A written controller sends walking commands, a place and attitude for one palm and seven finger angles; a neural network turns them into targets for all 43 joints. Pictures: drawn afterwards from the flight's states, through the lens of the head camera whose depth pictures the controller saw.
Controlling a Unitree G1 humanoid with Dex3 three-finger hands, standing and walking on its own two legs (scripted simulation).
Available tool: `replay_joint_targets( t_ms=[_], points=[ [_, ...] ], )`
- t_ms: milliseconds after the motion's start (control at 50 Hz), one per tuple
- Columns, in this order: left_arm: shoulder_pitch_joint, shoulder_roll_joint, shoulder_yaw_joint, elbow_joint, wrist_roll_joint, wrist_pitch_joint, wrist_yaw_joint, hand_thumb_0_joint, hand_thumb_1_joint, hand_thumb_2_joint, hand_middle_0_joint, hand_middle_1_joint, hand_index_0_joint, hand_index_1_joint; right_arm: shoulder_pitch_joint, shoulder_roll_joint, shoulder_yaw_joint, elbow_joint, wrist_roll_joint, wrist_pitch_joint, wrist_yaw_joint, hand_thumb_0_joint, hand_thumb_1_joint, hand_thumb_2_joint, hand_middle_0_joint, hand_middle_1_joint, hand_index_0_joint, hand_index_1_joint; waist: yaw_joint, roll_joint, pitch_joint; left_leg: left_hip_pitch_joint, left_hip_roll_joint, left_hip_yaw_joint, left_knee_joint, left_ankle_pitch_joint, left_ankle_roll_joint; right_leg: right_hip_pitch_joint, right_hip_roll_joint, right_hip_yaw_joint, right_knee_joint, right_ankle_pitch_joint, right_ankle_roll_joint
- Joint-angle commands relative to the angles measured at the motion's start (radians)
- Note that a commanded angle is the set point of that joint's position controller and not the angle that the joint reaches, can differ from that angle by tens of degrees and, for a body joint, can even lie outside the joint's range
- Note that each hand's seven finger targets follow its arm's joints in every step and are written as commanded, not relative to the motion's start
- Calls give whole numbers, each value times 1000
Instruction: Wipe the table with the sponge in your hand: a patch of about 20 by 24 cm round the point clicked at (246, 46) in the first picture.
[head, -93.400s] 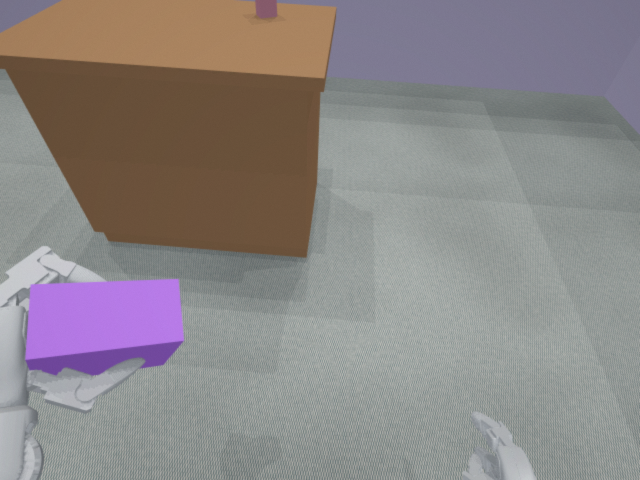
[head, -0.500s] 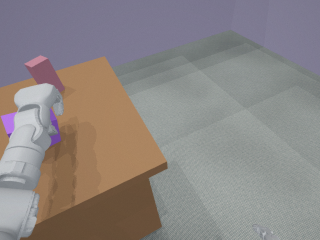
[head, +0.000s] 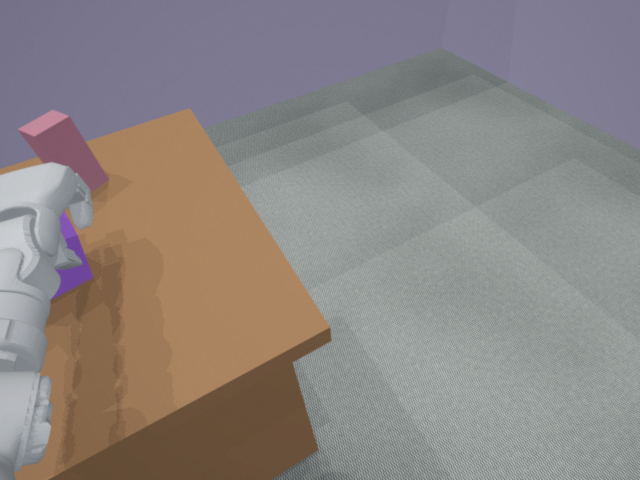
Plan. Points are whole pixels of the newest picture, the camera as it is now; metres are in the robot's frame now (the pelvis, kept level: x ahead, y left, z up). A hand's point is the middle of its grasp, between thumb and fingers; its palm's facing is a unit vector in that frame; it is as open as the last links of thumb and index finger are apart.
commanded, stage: slide back across to the first lane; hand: left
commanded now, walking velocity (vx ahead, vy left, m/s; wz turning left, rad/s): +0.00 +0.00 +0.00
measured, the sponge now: (39, 268) +0.36 +0.39 +0.08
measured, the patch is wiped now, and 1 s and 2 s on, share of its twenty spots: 1.00 1.00 1.00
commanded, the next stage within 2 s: wipe back along the first lane in 0.48 s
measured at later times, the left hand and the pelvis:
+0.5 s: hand out of the picture +0.36 +0.43 +0.15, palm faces -0.06 +0.00 -1.00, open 7.1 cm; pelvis +0.02 +0.04 +0.00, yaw +2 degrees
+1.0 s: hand out of the picture +0.33 +0.40 +0.15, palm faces +0.05 +0.00 -1.00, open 6.9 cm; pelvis +0.02 +0.06 +0.01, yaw +3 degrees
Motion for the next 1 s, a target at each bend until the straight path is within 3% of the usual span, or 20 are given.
replay_joint_targets(
  t_ms=[0,60,80,120,220,240,260,280,340,400,480,540,680,700,720,740,820,920,960,980],
  points=[
    [-268,395,110,-128,21,31,67,0,100,1300,-1200,-1600,-1200,-1600,-95,-121,-36,-135,-2,-33,-4,0,-900,-900,200,300,200,300,38,-110,-218,-30,-41,68,-51,145,63,273,-73,25,-65,228,17],
    [-259,410,114,-155,31,51,62,0,100,1300,-1200,-1600,-1200,-1600,-114,-121,-34,-144,-1,-32,1,0,-900,-900,200,300,200,300,45,-83,-199,-14,-44,65,-59,149,63,270,-72,20,-73,210,11],
    [-268,422,125,-197,27,53,55,0,100,1300,-1200,-1600,-1200,-1600,-129,-120,-34,-153,-2,-31,2,0,-900,-900,200,300,200,300,54,-47,-227,1,-45,60,-65,178,61,290,-74,22,-67,232,6],
    [-218,413,126,-226,22,68,47,0,100,1300,-1200,-1600,-1200,-1600,-132,-116,-37,-160,-3,-31,5,0,-900,-900,200,300,200,300,55,-58,-236,24,-46,64,-57,198,65,308,-74,14,-64,264,8],
    [-215,398,106,-296,-10,88,-3,0,100,1300,-1200,-1600,-1200,-1600,-155,-118,-31,-170,1,-31,0,0,-900,-900,200,300,200,300,35,-54,-186,63,-40,54,-73,207,65,276,-71,-9,-84,245,7],
    [-235,386,94,-336,-16,82,-14,0,100,1300,-1200,-1600,-1200,-1600,-155,-117,-30,-179,-1,-34,-1,0,-900,-900,200,300,200,300,33,-43,-197,81,-39,52,-74,224,66,279,-71,-15,-86,262,6],
    [-229,418,127,-368,-19,74,-19,0,100,1300,-1200,-1600,-1200,-1600,-156,-118,-34,-180,-3,-36,-2,0,-900,-900,200,300,200,300,38,-41,-216,99,-40,48,-70,248,67,290,-70,-13,-84,284,3],
    [-245,415,123,-428,-24,64,-30,0,100,1300,-1200,-1600,-1200,-1600,-174,-112,-30,-195,-4,-38,-4,0,-900,-900,200,300,200,300,43,5,-235,116,-41,43,-74,282,66,297,-72,-14,-81,297,-3],
    [-197,400,120,-407,-14,72,-44,0,100,1300,-1200,-1600,-1200,-1600,-160,-113,-31,-181,-9,-34,-2,0,-900,-900,200,300,200,300,39,-13,-188,132,-35,38,-77,304,61,262,-64,-37,-90,287,-6],
    [-173,411,149,-494,-26,49,-52,0,100,1300,-1200,-1600,-1200,-1600,-161,-113,-35,-190,-14,-39,2,0,-900,-900,200,300,200,300,51,32,-238,194,-25,19,-72,423,49,267,-62,-50,-77,332,-17],
    [-159,329,98,-563,-31,49,-60,0,100,1300,-1200,-1600,-1200,-1600,-173,-105,-34,-197,-19,-39,11,0,-900,-900,200,300,200,300,46,65,-231,243,-10,-2,-75,535,24,213,-56,-70,-92,309,-19],
    [-116,369,147,-582,-35,65,-47,0,100,1300,-1200,-1600,-1200,-1600,-169,-114,-40,-187,-25,-36,19,0,-900,-900,200,300,200,300,61,41,-249,257,-5,-15,-71,583,5,225,-54,-77,-91,309,-19],
    [22,219,89,-764,-85,112,-33,0,100,1300,-1200,-1600,-1200,-1600,-225,-96,-35,-219,-31,-53,43,0,-900,-900,200,300,200,300,84,17,-312,315,13,-44,-62,755,-25,248,-57,-81,-91,356,-11],
    [48,189,68,-771,-92,122,-30,0,100,1300,-1200,-1600,-1200,-1600,-223,-93,-40,-212,-32,-55,46,0,-900,-900,200,300,200,300,78,0,-310,328,16,-44,-57,743,-23,241,-58,-84,-88,350,-5],
    [93,211,100,-760,-98,140,-24,0,100,1300,-1200,-1600,-1200,-1600,-222,-97,-41,-206,-34,-51,48,0,-900,-900,200,300,200,300,85,-21,-292,311,17,-47,-67,724,-26,244,-57,-88,-93,336,-4],
    [91,173,66,-780,-102,154,-24,0,100,1300,-1200,-1600,-1200,-1600,-238,-96,-36,-209,-32,-51,50,0,-900,-900,200,300,200,300,82,-33,-278,301,13,-40,-69,701,-26,245,-58,-88,-97,337,-3],
    [97,138,31,-820,-104,213,-16,0,100,1300,-1200,-1600,-1200,-1600,-270,-91,-24,-209,-31,-57,51,0,-900,-900,200,300,200,300,85,-31,-236,280,13,-43,-96,611,-30,242,-58,-95,-104,283,-7],
    [123,117,2,-837,-87,280,-19,0,100,1300,-1200,-1600,-1200,-1600,-304,-85,-11,-216,-30,-58,50,0,-900,-900,200,300,200,300,95,-29,-220,257,3,-25,-113,533,-26,273,-57,-92,-107,263,-17],
    [166,119,7,-847,-88,293,-26,0,100,1300,-1200,-1600,-1200,-1600,-313,-83,-8,-220,-31,-57,49,0,-900,-900,200,300,200,300,102,-44,-223,247,-3,-16,-117,521,-20,300,-59,-87,-108,284,-17],
    [199,153,45,-853,-89,302,-28,0,100,1300,-1200,-1600,-1200,-1600,-326,-85,-6,-222,-30,-55,49,0,-900,-900,200,300,200,300,112,-34,-218,241,-1,-16,-120,507,-16,302,-57,-77,-107,276,-22]
  ],
)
